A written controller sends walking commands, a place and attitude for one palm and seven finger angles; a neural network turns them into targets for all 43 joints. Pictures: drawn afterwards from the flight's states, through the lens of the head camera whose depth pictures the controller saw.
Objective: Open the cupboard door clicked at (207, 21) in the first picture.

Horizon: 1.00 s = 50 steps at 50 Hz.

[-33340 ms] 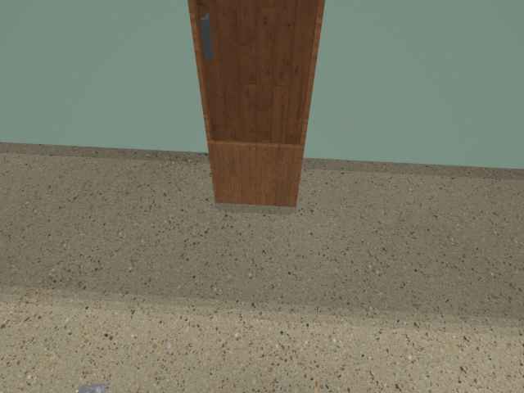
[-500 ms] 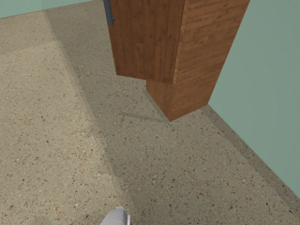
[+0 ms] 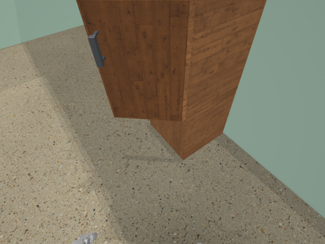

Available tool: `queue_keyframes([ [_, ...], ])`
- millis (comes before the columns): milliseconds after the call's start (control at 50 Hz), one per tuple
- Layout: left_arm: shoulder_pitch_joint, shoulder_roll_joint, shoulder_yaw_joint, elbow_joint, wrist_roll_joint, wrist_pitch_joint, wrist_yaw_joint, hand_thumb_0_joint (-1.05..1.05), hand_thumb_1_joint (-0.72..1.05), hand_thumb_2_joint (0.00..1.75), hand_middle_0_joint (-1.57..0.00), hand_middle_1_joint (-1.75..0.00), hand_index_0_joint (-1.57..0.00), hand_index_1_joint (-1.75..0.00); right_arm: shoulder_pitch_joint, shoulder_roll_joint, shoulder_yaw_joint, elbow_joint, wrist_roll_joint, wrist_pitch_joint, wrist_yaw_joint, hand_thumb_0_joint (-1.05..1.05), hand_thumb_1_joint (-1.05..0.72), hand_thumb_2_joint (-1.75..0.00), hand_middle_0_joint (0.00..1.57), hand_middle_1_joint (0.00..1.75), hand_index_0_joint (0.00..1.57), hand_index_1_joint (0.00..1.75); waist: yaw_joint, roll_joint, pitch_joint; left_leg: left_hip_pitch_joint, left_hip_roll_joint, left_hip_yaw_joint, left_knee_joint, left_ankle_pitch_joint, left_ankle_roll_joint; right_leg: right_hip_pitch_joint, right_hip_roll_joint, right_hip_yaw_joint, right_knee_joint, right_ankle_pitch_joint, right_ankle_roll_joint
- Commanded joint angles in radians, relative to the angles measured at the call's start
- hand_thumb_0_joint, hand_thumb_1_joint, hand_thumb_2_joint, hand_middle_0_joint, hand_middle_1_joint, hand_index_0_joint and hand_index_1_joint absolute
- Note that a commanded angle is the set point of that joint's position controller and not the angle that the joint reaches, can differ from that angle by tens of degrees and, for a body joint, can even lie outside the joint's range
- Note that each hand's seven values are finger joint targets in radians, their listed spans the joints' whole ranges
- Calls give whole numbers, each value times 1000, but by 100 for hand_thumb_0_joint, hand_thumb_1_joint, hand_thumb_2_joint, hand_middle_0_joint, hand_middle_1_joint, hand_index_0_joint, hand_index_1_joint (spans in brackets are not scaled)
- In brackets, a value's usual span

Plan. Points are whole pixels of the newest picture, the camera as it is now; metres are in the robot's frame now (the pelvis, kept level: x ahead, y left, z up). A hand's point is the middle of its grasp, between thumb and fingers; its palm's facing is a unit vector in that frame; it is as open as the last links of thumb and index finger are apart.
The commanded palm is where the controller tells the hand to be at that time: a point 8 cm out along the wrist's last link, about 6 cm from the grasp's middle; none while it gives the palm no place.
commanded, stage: take the last steps up to it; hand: left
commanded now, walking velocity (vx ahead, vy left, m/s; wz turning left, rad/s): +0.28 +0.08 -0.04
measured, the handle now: (98, 49) +0.76 +0.28 +0.09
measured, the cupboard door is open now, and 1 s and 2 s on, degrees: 48 48 48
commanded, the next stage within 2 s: come to a stop and stand still in 0.28 s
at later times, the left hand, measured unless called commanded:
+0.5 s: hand out of the picture +0.12 +0.23 -0.19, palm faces +0.11 -0.98 -0.14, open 7.3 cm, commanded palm none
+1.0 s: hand (74, 225) +0.20 +0.28 -0.17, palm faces -0.03 -0.98 -0.20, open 7.3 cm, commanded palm none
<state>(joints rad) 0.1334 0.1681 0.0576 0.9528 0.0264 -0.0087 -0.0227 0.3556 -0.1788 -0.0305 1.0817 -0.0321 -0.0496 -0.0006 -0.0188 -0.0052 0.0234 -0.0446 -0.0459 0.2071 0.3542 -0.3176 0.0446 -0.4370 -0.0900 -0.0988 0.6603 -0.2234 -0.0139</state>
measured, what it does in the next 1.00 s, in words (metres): walks ahead: right foot, then left foot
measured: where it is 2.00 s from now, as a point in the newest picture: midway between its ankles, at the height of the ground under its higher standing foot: outside the picture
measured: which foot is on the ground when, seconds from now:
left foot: down 0.00-0.04, up 0.06-0.44, down 0.46-1.00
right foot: up 0.00-0.00, down 0.02-0.46, up 0.48-1.00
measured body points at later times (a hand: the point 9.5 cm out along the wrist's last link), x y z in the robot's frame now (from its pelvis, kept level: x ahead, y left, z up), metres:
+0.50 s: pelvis +0.18 +0.06 -0.01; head +0.20 +0.09 +0.44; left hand +0.11 +0.28 -0.18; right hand +0.28 -0.17 -0.14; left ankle +0.25 +0.15 -0.74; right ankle +0.08 -0.09 -0.72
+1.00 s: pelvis +0.14 +0.08 +0.01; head +0.15 +0.11 +0.46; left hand +0.20 +0.33 -0.15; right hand +0.13 -0.19 -0.12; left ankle +0.25 +0.15 -0.73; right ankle +0.06 -0.09 -0.68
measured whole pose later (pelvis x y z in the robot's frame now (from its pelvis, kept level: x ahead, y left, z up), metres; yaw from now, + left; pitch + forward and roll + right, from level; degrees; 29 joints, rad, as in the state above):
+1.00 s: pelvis +0.14 +0.08 +0.01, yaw -3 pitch +2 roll -5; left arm 0.26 0.25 0.09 0.99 0.02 0.09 0.00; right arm 0.28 -0.21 -0.07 1.06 -0.04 0.03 -0.02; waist -0.05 0.01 -0.03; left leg -0.34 0.08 0.13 0.32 -0.03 0.06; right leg -0.29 -0.02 -0.05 0.81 -0.44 0.01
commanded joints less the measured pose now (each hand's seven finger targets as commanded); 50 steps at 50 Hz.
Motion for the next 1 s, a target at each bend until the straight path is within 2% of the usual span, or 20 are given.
queue_keyframes([
  [0, 273, 159, 36, 27, 10, -45, 12, 0, 90, 90, -20, -30, -20, -30, 15, -95, -16, -47, 16, -19, -5, 0, -90, -90, 20, 30, 20, 30, 132, -118, -70, -307, 153, -61, 311, 268, 19, 502, -90, 173, -196, 56, -87],
  [20, 383, 259, 60, 56, 5, -49, 20, 0, 90, 90, -20, -30, -20, -30, 33, -72, -15, -76, 20, -20, 2, 0, -90, -90, 20, 30, 20, 30, 146, -320, -128, -553, 22, -18, 601, -182, -39, 697, -350, 545, -338, 102, -212],
  [40, 380, 260, 61, 48, -11, -45, 33, 0, 90, 90, -20, -30, -20, -30, -14, -113, -23, -92, 16, -8, 2, 0, -90, -90, 20, 30, 20, 30, 143, -238, -86, -595, 64, -146, 773, -278, -40, 603, -419, 605, -412, 74, -262],
  [60, 314, 197, 50, 39, -11, -52, 43, 0, 90, 90, -20, -30, -20, -30, -88, -114, -26, -88, 14, -6, 0, 0, -90, -90, 20, 30, 20, 30, 129, -152, -24, -638, 105, -212, 826, -175, -38, 526, -362, 526, -409, 156, -236],
  [100, 227, 139, 24, 22, -16, -61, 40, 0, 90, 90, -20, -30, -20, -30, -92, -60, -20, -81, 15, 2, 1, 0, -90, -90, 20, 30, 20, 30, 69, -68, 0, -580, 141, -217, 770, -64, -62, 411, -286, 311, -402, 361, -178],
  [160, 201, 99, 11, 33, -13, -77, 35, 0, 90, 90, -20, -30, -20, -30, -32, -14, -14, -50, 13, 24, 12, 0, -90, -90, 20, 30, 20, 30, 24, -115, -34, -471, 136, -168, 628, 27, -84, 338, -201, 125, -423, 452, -135],
  [260, 228, 123, 12, 76, -9, -81, 31, 0, 90, 90, -20, -30, -20, -30, -106, -2, -16, -76, 16, 28, 26, 0, -90, -90, 20, 30, 20, 30, 36, -100, -6, -446, 120, -123, 410, 111, -90, 335, -194, 89, -431, 421, -134],
  [340, 242, 150, 16, 106, -2, -69, 32, 0, 90, 90, -20, -30, -20, -30, -167, -19, -16, -105, 15, 17, 31, 0, -90, -90, 20, 30, 20, 30, 50, -160, 19, -378, 93, -107, 275, 104, -71, 327, -203, 91, -392, 344, -114],
  [380, 217, 139, 11, 113, -5, -57, 38, 0, 90, 90, -20, -30, -20, -30, -123, -29, -11, -85, 12, 8, 21, 0, -90, -90, 20, 30, 20, 30, 11, -140, 28, -239, 66, -96, 144, 179, -63, 272, -159, 51, -309, 364, -76],
  [400, 224, 115, -1, 114, -7, -50, 44, 0, 90, 90, -20, -30, -20, -30, -47, -61, -14, -58, 9, -1, 10, 0, -90, -90, 20, 30, 20, 30, -16, -64, -27, -103, 86, -125, 81, 348, -54, 245, -105, 22, -175, 379, -39],
  [420, 279, 72, -17, 116, -15, -42, 52, 0, 90, 90, -20, -30, -20, -30, 27, -138, -24, -44, 2, -8, -5, 0, -90, -90, 20, 30, 20, 30, -22, 99, -130, 78, 247, -278, 128, 697, 1, 133, -31, -19, -28, 130, 8],
  [440, 313, 41, -32, 118, -29, -29, 59, 0, 90, 90, -20, -30, -20, -30, 43, -180, -26, -44, 13, 0, -24, 0, -90, -90, 20, 30, 20, 30, -14, 239, -189, 105, 404, -402, 101, 1035, 95, 105, 18, -5, 110, -327, 40],
  [460, 339, 47, -30, 126, -29, -13, 67, 0, 90, 90, -20, -30, -20, -30, 7, -184, -19, -49, 16, 15, -37, 0, -90, -90, 20, 30, 20, 30, -1, 192, -178, 25, 432, -377, 62, 1059, 148, 158, 25, 52, 193, -442, 39],
  [500, 296, 67, -23, 133, -21, 26, 71, 0, 90, 90, -20, -30, -20, -30, -78, -176, -13, -72, 19, 28, -59, 0, -90, -90, 20, 30, 20, 30, 5, 220, -93, -116, 425, -374, 13, 975, 134, 125, 24, 99, 319, -400, 47],
  [540, 260, 97, -6, 111, -14, 46, 68, 0, 90, 90, -20, -30, -20, -30, -97, -167, -19, -81, 19, 43, -69, 0, -90, -90, 20, 30, 20, 30, 4, 156, -20, -186, 431, -352, 18, 953, 154, 70, 20, 128, 414, -347, 46],
  [640, 246, 117, 35, 52, -5, 78, 48, 0, 90, 90, -20, -30, -20, -30, -137, -175, -39, -110, 16, 51, -79, 0, -90, -90, 20, 30, 20, 30, 24, 58, -107, -155, 439, -344, -24, 608, 148, -63, 50, 167, 618, -209, 64],
  [680, 239, 112, 44, 34, -2, 87, 42, 0, 90, 90, -20, -30, -20, -30, -153, -171, -41, -113, 15, 48, -74, 0, -90, -90, 20, 30, 20, 30, 30, 104, -118, -174, 419, -325, -67, 425, 115, -79, 51, 181, 635, -144, 73],
  [820, 207, 115, 46, 12, 4, 92, 24, 0, 90, 90, -20, -30, -20, -30, -121, -181, -59, -100, 0, 53, -52, 0, -90, -90, 20, 30, 20, 30, 12, 198, -69, -222, 371, -348, -213, -159, 30, -61, 52, 123, 451, -112, 61],
  [940, 218, 85, 22, 21, -5, 81, 19, 0, 90, 90, -20, -30, -20, -30, -79, -198, -74, -82, -15, 65, -30, 0, -90, -90, 20, 30, 20, 30, 0, 245, -24, -299, 298, -307, -310, -289, -11, 178, 107, -25, 76, -265, 13],
  [980, 303, 77, 20, 49, -16, 75, 24, 0, 90, 90, -20, -30, -20, -30, -73, -212, -78, -75, -18, 70, -23, 0, -90, -90, 20, 30, 20, 30, 27, 231, -72, -286, 277, -280, -319, -270, -30, 296, 134, -53, -88, -261, -8],
])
